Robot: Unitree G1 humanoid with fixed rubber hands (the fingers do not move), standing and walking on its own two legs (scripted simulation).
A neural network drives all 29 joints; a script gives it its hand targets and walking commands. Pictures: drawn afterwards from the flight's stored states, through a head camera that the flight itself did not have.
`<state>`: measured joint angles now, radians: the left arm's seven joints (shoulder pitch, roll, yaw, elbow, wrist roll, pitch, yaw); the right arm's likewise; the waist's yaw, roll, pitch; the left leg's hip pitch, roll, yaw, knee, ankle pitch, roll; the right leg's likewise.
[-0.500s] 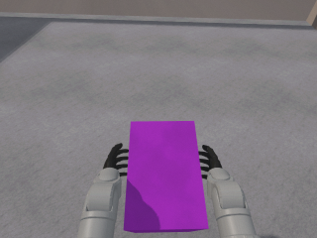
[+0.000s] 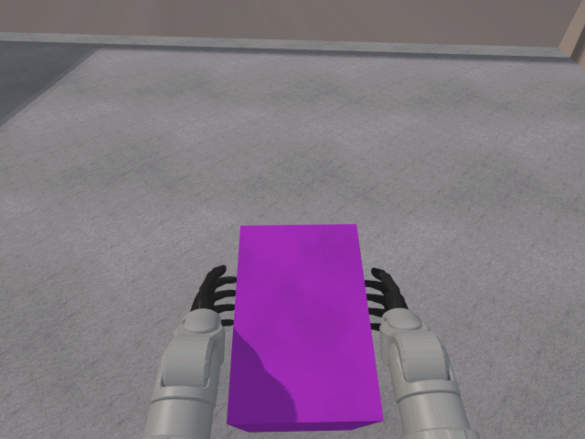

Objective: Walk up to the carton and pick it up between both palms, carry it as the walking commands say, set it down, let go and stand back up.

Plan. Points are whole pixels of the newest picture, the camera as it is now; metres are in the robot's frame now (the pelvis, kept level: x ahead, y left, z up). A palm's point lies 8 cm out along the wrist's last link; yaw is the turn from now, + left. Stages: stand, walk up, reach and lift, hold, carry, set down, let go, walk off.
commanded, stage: carry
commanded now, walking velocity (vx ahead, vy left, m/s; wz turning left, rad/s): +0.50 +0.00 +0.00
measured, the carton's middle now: (299, 334) +0.31 +0.00 -0.05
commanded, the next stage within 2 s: none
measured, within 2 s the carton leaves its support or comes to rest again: neither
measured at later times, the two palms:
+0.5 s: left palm (202, 265) +0.34 +0.13 +0.10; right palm (398, 282) +0.32 -0.13 +0.08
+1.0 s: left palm (190, 195) +0.50 +0.18 +0.08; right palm (346, 201) +0.49 -0.08 +0.07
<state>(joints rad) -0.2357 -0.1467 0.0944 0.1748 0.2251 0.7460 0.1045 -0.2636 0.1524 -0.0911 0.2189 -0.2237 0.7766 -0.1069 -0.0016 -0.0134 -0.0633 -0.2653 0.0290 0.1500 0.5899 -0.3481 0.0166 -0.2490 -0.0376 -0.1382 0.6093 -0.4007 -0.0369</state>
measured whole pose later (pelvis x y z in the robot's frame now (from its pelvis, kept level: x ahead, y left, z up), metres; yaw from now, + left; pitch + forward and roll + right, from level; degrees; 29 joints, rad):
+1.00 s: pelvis +0.20 +0.05 +0.01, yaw -1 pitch +0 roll +2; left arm -0.29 -0.16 0.09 -0.28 0.11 1.23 0.17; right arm -0.28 0.16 -0.05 -0.26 -0.11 1.27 -0.19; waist 0.00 -0.02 0.08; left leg -0.27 0.02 0.21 0.48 -0.21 0.05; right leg -0.36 -0.06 -0.14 0.51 -0.15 -0.02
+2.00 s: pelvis +0.26 +0.06 +0.00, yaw +1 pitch +0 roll +0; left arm -0.30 -0.16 0.09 -0.10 0.16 1.18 0.15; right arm -0.28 0.16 -0.08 -0.11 -0.14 1.22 -0.17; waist -0.01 0.01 -0.06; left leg -0.22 0.03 0.19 0.55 -0.34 0.04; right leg -0.29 -0.07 -0.18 0.57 -0.28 -0.02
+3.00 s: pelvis +0.23 +0.07 +0.00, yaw +1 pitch +0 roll +0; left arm -0.25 -0.15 0.09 0.14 0.20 0.83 0.12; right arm -0.24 0.15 -0.08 0.16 -0.19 0.86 -0.12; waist -0.01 -0.01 -0.05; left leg -0.26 0.02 0.19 0.55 -0.30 0.07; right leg -0.31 -0.08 -0.17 0.54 -0.22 -0.01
